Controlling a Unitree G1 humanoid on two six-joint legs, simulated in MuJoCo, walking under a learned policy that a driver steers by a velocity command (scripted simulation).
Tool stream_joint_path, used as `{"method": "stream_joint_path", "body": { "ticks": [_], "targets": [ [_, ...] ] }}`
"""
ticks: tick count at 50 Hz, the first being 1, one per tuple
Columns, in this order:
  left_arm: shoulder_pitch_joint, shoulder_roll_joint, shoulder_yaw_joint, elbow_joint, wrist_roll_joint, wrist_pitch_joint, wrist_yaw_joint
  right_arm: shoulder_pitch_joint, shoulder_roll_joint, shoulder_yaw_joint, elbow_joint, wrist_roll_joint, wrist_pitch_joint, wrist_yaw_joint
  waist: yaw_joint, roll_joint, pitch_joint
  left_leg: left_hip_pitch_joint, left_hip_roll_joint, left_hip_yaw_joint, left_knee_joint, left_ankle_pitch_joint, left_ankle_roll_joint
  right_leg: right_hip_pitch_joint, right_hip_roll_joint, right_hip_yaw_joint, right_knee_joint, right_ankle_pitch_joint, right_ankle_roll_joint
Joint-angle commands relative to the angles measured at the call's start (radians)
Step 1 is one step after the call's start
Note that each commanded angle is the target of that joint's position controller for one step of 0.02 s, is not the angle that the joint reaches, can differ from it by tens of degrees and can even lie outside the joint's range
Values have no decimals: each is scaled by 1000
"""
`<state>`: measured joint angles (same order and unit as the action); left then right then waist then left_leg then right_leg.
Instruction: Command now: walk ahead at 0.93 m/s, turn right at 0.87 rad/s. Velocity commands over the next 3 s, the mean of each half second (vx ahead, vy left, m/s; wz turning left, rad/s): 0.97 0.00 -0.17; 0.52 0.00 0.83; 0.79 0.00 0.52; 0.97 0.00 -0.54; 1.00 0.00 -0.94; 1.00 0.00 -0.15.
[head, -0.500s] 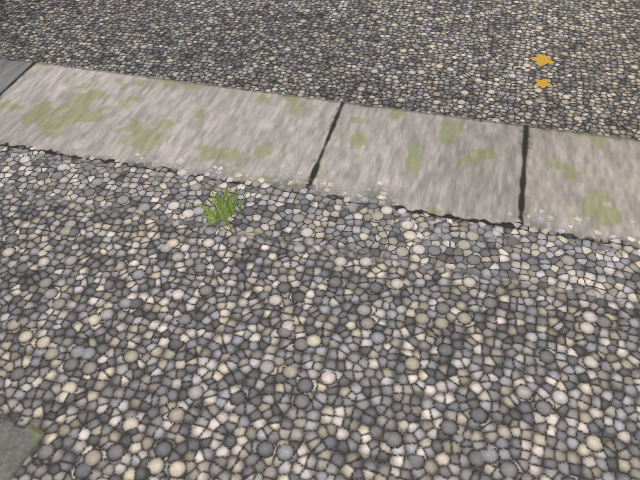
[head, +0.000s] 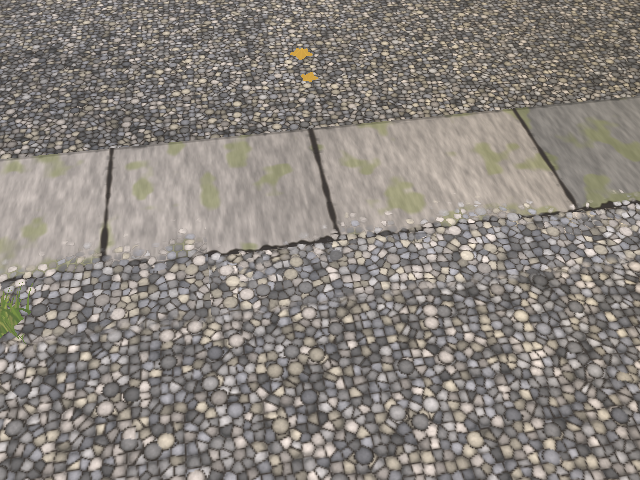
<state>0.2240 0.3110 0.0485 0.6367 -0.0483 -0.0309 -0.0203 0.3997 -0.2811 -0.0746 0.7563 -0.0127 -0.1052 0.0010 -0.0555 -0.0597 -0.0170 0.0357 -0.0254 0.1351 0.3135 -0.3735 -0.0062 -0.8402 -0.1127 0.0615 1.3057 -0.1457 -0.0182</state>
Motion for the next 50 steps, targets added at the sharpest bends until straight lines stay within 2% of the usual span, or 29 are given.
{"method": "stream_joint_path", "body": {
  "ticks": [1,4,6,8,9,10,11,12,13,14,15,17,18,21,24,28,30,32,33,34,35,36,37,39,40,42,45,47,50],
  "targets": [
    [-126,0,-11,-111,4,-13,-14,-92,-68,-2,-42,-5,-22,-3,25,135,205,-128,230,-49,-195,353,102,-105,-25,-10,-108,137,13],
    [-242,-22,-25,-141,9,-23,-47,-30,-126,-11,-5,3,-18,-10,-14,75,229,-66,237,42,-204,511,65,-21,1,-117,-355,192,-40],
    [-262,-1,-18,-156,-1,-28,-64,-28,-195,-21,5,-4,-7,-16,17,117,190,-20,252,99,-131,979,44,136,76,-212,-465,151,-93],
    [-192,31,2,-160,6,-25,-63,24,-246,-23,28,4,6,-24,103,202,92,44,318,73,27,1461,85,326,163,-220,-487,19,-148],
    [-33,94,35,-130,4,-16,-54,10,-264,-23,32,5,14,-23,205,225,2,28,341,50,203,1549,112,523,191,-194,-522,-45,-185],
    [220,167,78,-63,0,-3,-31,-45,-266,-16,28,11,20,-23,353,202,-101,-110,318,50,470,1493,111,865,185,-149,-658,29,-230],
    [331,229,88,-2,1,9,-7,2,-154,19,8,-2,13,-22,314,10,-184,-430,190,17,902,452,90,1221,22,111,-608,-38,-234],
    [286,269,75,-35,45,-22,-9,194,-24,65,-24,52,-27,0,159,-236,-448,-708,14,-235,1225,-194,92,1458,-269,720,-807,-384,-392],
    [324,147,60,-17,58,-37,-15,0,-175,27,-21,107,-46,1,274,-24,-411,-738,39,-338,1236,-89,117,1322,-245,717,-988,-554,-312],
    [270,142,52,3,58,-54,-16,-104,-153,28,-78,130,-46,-2,224,9,-170,-795,63,-307,1195,-24,113,1115,-239,603,-1048,-506,-271],
    [177,127,48,12,53,-69,-17,-124,-115,38,-78,107,-37,-11,154,128,-46,-773,126,-298,1118,46,103,925,-220,496,-1072,-397,-237],
    [68,33,26,15,78,-90,-21,-14,-93,27,-21,81,14,-6,48,54,36,-639,202,-310,1068,176,80,677,-146,263,-1085,-239,-183],
    [49,6,25,28,68,-97,-24,21,-76,23,2,80,39,-3,25,24,44,-622,218,-304,1052,195,71,636,-116,168,-1101,-177,-155],
    [42,8,31,68,58,-112,-18,-31,-45,21,6,74,77,2,23,19,121,-704,217,-289,1014,297,48,574,-59,-63,-1151,37,-69],
    [48,1,27,81,72,-121,0,-144,-40,23,-34,66,63,6,46,-7,181,-731,163,-225,820,482,44,564,21,-229,-1195,209,-20],
    [95,54,30,104,67,-113,39,-255,-30,28,-75,50,32,42,77,57,213,-773,101,-100,539,597,71,752,-17,-304,-1181,524,28],
    [113,103,36,103,71,-88,71,-286,-38,24,-103,35,17,72,78,45,175,-673,16,40,392,607,85,830,-22,-334,-1036,919,65],
    [87,175,52,88,53,-62,100,-136,-74,0,-91,46,30,85,-9,-51,42,-448,-65,91,383,549,90,857,-60,-323,-804,1240,72],
    [16,199,61,62,42,-55,98,65,-146,-33,-55,51,53,77,-121,-84,-53,-232,-76,50,416,491,121,796,-76,-297,-602,1286,62],
    [-72,181,60,38,25,-59,77,288,-222,-68,-5,46,78,53,-238,-20,-118,25,-29,-69,351,545,179,654,-47,-273,-271,1046,62],
    [-109,3,12,-4,30,-86,26,267,-215,-57,13,32,88,22,-184,376,-33,117,22,-203,249,888,235,425,198,-252,178,-294,87],
    [118,-95,-22,-41,36,-103,10,120,-213,-26,-55,-47,58,22,30,470,-196,269,205,-650,313,1175,422,168,271,4,495,-550,102],
    [144,37,-14,-48,42,-114,2,69,-231,-42,-124,-56,46,33,-7,250,-422,312,313,-875,139,811,502,186,249,150,480,-461,63],
    [-13,90,3,-88,43,-102,16,-92,-188,-40,-183,26,34,35,70,-101,-145,4,249,-881,-22,252,419,145,171,127,223,-357,20],
    [-27,89,4,-88,53,-82,22,-142,-176,-35,-200,34,31,32,100,-124,-86,-136,226,-861,-47,276,394,191,153,125,156,-329,31],
    [-34,109,18,-85,63,-50,34,-191,-175,-39,-216,20,38,23,123,-75,-18,-312,141,-706,-52,506,354,279,123,118,6,-314,68],
    [-96,36,-1,-101,79,-36,52,-148,-176,-44,-182,30,65,-12,90,-18,-68,-351,56,-540,40,853,309,314,143,75,-240,-232,119],
    [-110,22,-5,-97,63,-19,53,-151,-182,-45,-185,45,98,-34,81,46,-165,-308,28,-546,47,545,273,341,155,81,-344,-102,136],
    [-216,38,-1,-112,40,-19,42,-163,-172,-36,-215,56,108,-40,18,168,-86,-312,24,-650,-24,-103,240,297,154,103,-523,-13,121]
  ]
}}
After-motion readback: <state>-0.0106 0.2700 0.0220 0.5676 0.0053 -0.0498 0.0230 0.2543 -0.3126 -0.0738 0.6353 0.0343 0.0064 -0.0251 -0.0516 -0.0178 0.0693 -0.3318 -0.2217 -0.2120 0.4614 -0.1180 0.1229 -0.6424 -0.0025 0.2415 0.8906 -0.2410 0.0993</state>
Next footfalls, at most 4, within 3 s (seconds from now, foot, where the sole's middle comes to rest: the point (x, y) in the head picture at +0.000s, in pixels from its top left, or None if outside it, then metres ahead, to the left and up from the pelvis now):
0.20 right None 0.34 -0.15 -0.77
0.68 left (333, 360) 0.79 -0.05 -0.77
1.18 right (381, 291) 0.98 -0.19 -0.77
1.66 left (199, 243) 1.17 0.29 -0.77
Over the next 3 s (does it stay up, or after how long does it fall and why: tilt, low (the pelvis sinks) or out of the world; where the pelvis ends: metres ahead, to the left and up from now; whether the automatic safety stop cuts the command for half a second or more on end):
stays up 2.13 0.28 -0.19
